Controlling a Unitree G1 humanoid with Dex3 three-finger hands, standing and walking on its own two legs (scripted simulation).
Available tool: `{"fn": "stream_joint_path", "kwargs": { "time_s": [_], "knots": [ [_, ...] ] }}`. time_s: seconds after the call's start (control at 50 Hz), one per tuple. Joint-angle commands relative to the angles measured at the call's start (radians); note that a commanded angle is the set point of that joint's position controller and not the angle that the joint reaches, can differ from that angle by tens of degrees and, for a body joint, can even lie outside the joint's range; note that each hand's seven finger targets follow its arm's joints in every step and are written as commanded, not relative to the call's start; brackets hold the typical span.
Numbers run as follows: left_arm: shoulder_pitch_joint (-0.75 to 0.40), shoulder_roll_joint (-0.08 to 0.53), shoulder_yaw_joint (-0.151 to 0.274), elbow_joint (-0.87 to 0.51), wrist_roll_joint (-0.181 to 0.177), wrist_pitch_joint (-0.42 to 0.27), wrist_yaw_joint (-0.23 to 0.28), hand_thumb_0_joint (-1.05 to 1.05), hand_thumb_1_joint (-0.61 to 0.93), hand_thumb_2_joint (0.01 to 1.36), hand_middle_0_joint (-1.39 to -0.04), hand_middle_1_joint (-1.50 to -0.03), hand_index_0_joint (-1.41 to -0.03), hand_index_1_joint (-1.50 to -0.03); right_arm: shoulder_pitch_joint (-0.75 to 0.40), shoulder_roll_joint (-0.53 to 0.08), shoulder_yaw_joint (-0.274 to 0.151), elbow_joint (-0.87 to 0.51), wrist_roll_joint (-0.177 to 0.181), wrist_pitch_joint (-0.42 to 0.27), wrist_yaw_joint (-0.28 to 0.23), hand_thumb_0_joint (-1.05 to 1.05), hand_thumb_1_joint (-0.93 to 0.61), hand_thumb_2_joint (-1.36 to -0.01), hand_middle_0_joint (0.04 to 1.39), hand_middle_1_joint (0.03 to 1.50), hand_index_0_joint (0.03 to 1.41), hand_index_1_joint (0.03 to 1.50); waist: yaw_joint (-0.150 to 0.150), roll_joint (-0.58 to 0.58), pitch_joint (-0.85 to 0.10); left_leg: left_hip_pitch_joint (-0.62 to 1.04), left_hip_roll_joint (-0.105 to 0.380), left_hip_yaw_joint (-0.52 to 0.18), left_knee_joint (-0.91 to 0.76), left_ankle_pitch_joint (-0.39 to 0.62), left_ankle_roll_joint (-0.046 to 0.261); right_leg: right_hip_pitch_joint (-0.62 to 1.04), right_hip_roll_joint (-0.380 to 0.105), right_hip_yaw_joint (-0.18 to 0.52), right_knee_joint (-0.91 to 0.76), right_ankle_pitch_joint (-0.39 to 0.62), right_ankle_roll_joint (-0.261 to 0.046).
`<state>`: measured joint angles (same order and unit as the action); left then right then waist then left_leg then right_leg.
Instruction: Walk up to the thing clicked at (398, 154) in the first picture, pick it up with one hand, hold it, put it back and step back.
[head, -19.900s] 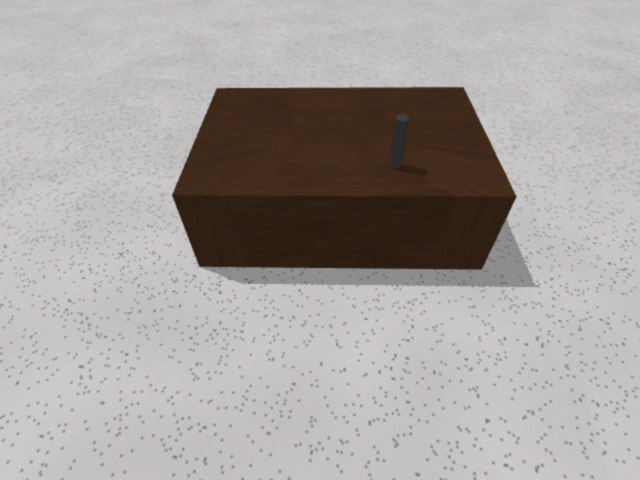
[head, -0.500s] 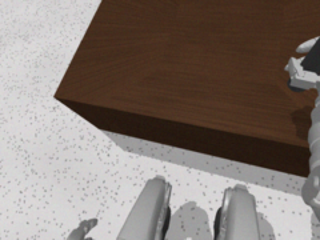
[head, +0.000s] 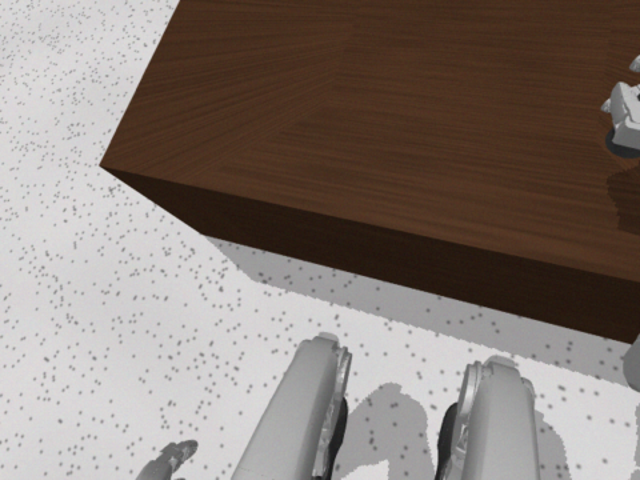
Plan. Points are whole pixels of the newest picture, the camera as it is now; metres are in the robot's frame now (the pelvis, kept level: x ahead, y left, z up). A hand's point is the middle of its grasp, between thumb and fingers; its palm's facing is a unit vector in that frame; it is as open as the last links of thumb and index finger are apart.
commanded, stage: lower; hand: right
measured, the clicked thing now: out of the picture +0.55 -0.25 +0.05
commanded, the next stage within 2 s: loosen in 1.12 s
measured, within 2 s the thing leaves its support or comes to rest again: rests again in 0.86 s
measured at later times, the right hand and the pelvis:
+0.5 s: hand (614, 126) +0.56 -0.23 -0.04, palm faces +0.18 +0.98 -0.01, open 5.6 cm; pelvis -0.01 +0.01 -0.06, yaw +1 degrees
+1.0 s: hand (606, 131) +0.57 -0.23 -0.06, palm faces +0.18 +0.98 -0.02, open 5.6 cm; pelvis -0.02 +0.01 -0.09, yaw +3 degrees
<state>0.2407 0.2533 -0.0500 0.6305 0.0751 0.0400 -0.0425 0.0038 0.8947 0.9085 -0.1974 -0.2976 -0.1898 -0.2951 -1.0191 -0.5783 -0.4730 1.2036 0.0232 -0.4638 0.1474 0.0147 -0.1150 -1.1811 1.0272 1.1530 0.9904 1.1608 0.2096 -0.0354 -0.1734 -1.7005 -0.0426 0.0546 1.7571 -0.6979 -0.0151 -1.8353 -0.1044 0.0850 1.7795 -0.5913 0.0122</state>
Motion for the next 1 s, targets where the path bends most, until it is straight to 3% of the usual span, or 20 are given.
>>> {"fn": "stream_joint_path", "kwargs": {
  "time_s": [0.0,0.06,0.08,0.16,0.22,0.26,0.42,0.5,0.54,0.56,0.6,0.62,0.66,0.68,0.76,0.8,0.86,0.9,0.94,0.98],
  "knots": [
    [0.187,0.214,0.07,-0.03,0.009,-0.004,0.004,0.0,0.888,0.911,-0.194,-0.297,-0.189,-0.301,-0.476,-0.268,-0.031,-0.272,0.019,-0.091,0.006,0.0,-0.681,-1.373,1.429,1.469,1.433,1.469,-0.004,-0.255,-0.682,0.133,-0.016,0.021,-0.153,0.329,0.047,0.637,0.025,0.023,-0.113,0.307,-0.038],
    [0.189,0.219,0.071,-0.028,0.007,0.0,0.005,0.0,0.885,0.916,-0.195,-0.296,-0.188,-0.303,-0.538,-0.284,-0.027,-0.318,0.018,-0.089,0.008,0.0,-0.709,-1.366,1.432,1.462,1.432,1.462,0.003,-0.266,-0.704,0.122,-0.014,0.02,-0.141,0.3,0.047,0.611,0.028,0.022,-0.095,0.265,-0.04],
    [0.178,0.222,0.071,-0.031,0.006,0.0,0.006,0.0,0.885,0.915,-0.194,-0.296,-0.188,-0.302,-0.492,-0.278,-0.021,-0.255,0.012,-0.079,0.01,0.0,-0.696,-1.369,1.432,1.466,1.433,1.467,0.004,-0.253,-0.69,0.116,-0.016,0.02,-0.141,0.283,0.046,0.586,0.029,0.015,-0.086,0.236,-0.043],
    [0.195,0.231,0.078,-0.018,0.005,0.004,0.009,0.0,0.887,0.913,-0.194,-0.298,-0.19,-0.303,-0.545,-0.303,-0.033,-0.341,0.018,-0.072,0.008,0.0,-0.672,-1.381,1.431,1.477,1.436,1.478,0.008,-0.262,-0.738,0.122,-0.014,0.021,-0.117,0.309,0.041,0.586,0.027,0.009,-0.046,0.26,-0.042],
    [0.184,0.228,0.07,-0.019,0.001,0.006,0.009,0.0,0.897,0.91,-0.193,-0.298,-0.191,-0.301,-0.492,-0.295,-0.031,-0.284,0.014,-0.051,0.009,0.0,-0.696,-1.392,1.459,1.496,1.461,1.496,0.002,-0.257,-0.715,0.085,-0.017,0.029,-0.096,0.295,0.043,0.579,0.024,0.014,-0.032,0.265,-0.041],
    [0.196,0.234,0.077,-0.018,0.002,0.01,0.012,0.0,0.897,0.907,-0.19,-0.294,-0.187,-0.297,-0.54,-0.336,-0.047,-0.327,0.013,-0.052,0.004,0.0,-0.675,-1.401,1.465,1.509,1.471,1.509,0.001,-0.243,-0.746,0.129,-0.017,0.018,-0.098,0.301,0.041,0.527,0.027,0.004,-0.014,0.243,-0.046],
    [0.197,0.238,0.064,-0.008,0.005,0.018,0.012,0.0,0.897,0.908,-0.192,-0.295,-0.189,-0.299,-0.483,-0.325,-0.043,-0.262,0.009,-0.031,0.014,0.0,-0.702,-1.407,1.478,1.516,1.483,1.516,0.012,-0.225,-0.684,0.086,-0.021,0.03,-0.047,0.312,0.04,0.461,0.021,0.004,0.036,0.247,-0.046],
    [0.189,0.225,0.046,-0.021,0.005,0.022,0.012,0.0,0.9,0.905,-0.193,-0.295,-0.191,-0.297,-0.562,-0.353,-0.044,-0.344,0.013,-0.03,0.018,0.0,-0.67,-1.359,1.468,1.482,1.47,1.482,0.012,-0.246,-0.704,0.079,-0.022,0.027,-0.027,0.314,0.041,0.435,0.021,0.002,0.059,0.24,-0.047],
    [0.192,0.245,0.057,-0.019,0.007,0.025,0.012,0.0,0.895,0.908,-0.192,-0.295,-0.188,-0.299,-0.494,-0.356,-0.054,-0.269,0.011,-0.013,0.015,0.0,-0.666,-1.361,1.463,1.481,1.465,1.481,0.009,-0.241,-0.693,0.091,-0.025,0.029,-0.022,0.324,0.038,0.427,0.018,0.002,0.07,0.253,-0.047],
    [0.198,0.219,0.037,-0.023,0.007,0.026,0.01,0.0,0.903,0.904,-0.193,-0.297,-0.191,-0.298,-0.559,-0.345,-0.04,-0.333,0.011,-0.019,0.017,0.0,-0.655,-1.336,1.456,1.462,1.458,1.462,0.022,-0.237,-0.699,0.09,-0.023,0.032,-0.017,0.331,0.037,0.417,0.018,0.003,0.076,0.252,-0.046],
    [0.199,0.239,0.05,-0.014,0.01,0.028,0.011,0.0,0.899,0.908,-0.192,-0.294,-0.188,-0.298,-0.51,-0.36,-0.057,-0.27,0.004,-0.008,0.015,0.0,-0.672,-1.343,1.455,1.464,1.456,1.465,0.016,-0.24,-0.674,0.071,-0.026,0.037,-0.006,0.309,0.039,0.396,0.017,0.002,0.078,0.23,-0.045],
    [0.19,0.229,0.04,-0.025,0.01,0.03,0.01,0.0,0.9,0.905,-0.193,-0.294,-0.19,-0.297,-0.582,-0.369,-0.039,-0.344,0.001,-0.014,0.015,0.0,-0.687,-1.34,1.461,1.463,1.461,1.463,0.014,-0.268,-0.696,0.058,-0.026,0.033,-0.003,0.286,0.043,0.401,0.018,0.0,0.076,0.205,-0.044],
    [0.197,0.236,0.041,-0.016,0.012,0.034,0.011,0.0,0.894,0.908,-0.191,-0.293,-0.186,-0.297,-0.542,-0.379,-0.051,-0.295,-0.006,-0.005,0.01,0.0,-0.687,-1.348,1.47,1.473,1.472,1.473,0.011,-0.276,-0.682,0.051,-0.026,0.041,0.009,0.287,0.044,0.409,0.017,0.002,0.078,0.213,-0.039],
    [0.195,0.244,0.043,-0.017,0.013,0.035,0.013,0.0,0.9,0.903,-0.192,-0.297,-0.191,-0.298,-0.564,-0.367,-0.039,-0.307,-0.005,-0.002,0.013,0.0,-0.708,-1.347,1.47,1.469,1.47,1.47,0.027,-0.266,-0.682,0.034,-0.028,0.047,0.009,0.27,0.043,0.408,0.016,0.005,0.083,0.189,-0.04],
    [0.192,0.245,0.039,-0.024,0.009,0.033,0.017,0.0,0.893,0.908,-0.191,-0.291,-0.186,-0.296,-0.579,-0.404,-0.052,-0.312,-0.006,0.009,0.006,0.0,-0.649,-1.309,1.443,1.438,1.445,1.438,0.016,-0.264,-0.684,0.047,-0.029,0.043,0.009,0.233,0.044,0.364,0.018,-0.001,0.083,0.133,-0.041],
    [0.195,0.24,0.033,-0.02,0.011,0.033,0.02,0.0,0.895,0.905,-0.193,-0.293,-0.189,-0.297,-0.6,-0.39,-0.046,-0.336,0.002,0.01,0.007,0.0,-0.638,-1.303,1.442,1.433,1.444,1.434,0.033,-0.259,-0.668,0.032,-0.031,0.05,0.014,0.236,0.042,0.346,0.018,0.003,0.093,0.129,-0.042],
    [0.193,0.246,0.031,-0.021,0.007,0.033,0.024,0.0,0.895,0.908,-0.191,-0.292,-0.186,-0.296,-0.589,-0.42,-0.048,-0.333,-0.003,0.02,0.004,0.0,-0.626,-1.306,1.428,1.431,1.433,1.431,0.023,-0.276,-0.681,0.041,-0.031,0.048,0.019,0.24,0.044,0.35,0.016,0.002,0.098,0.139,-0.042],
    [0.2,0.247,0.029,-0.012,0.008,0.032,0.025,0.0,0.885,0.911,-0.192,-0.292,-0.185,-0.299,-0.551,-0.386,-0.041,-0.29,0.003,0.031,0.009,0.0,-0.629,-1.3,1.435,1.429,1.439,1.429,0.044,-0.238,-0.643,0.043,-0.032,0.056,0.021,0.25,0.038,0.312,0.016,0.007,0.114,0.137,-0.045],
    [0.195,0.251,0.026,-0.015,0.008,0.034,0.027,0.0,0.886,0.909,-0.191,-0.29,-0.184,-0.297,-0.577,-0.428,-0.052,-0.335,0.001,0.027,0.008,0.0,-0.633,-1.323,1.43,1.443,1.436,1.443,0.024,-0.286,-0.661,0.027,-0.033,0.055,0.032,0.229,0.045,0.322,0.016,0.007,0.105,0.126,-0.042],
    [0.206,0.27,0.04,-0.013,0.006,0.035,0.027,0.0,0.886,0.911,-0.192,-0.29,-0.184,-0.298,-0.494,-0.396,-0.039,-0.24,-0.009,0.048,0.008,0.0,-0.648,-1.312,1.434,1.435,1.438,1.435,0.033,-0.277,-0.627,0.011,-0.034,0.066,0.042,0.228,0.046,0.333,0.013,0.014,0.101,0.137,-0.04]
  ]
}}
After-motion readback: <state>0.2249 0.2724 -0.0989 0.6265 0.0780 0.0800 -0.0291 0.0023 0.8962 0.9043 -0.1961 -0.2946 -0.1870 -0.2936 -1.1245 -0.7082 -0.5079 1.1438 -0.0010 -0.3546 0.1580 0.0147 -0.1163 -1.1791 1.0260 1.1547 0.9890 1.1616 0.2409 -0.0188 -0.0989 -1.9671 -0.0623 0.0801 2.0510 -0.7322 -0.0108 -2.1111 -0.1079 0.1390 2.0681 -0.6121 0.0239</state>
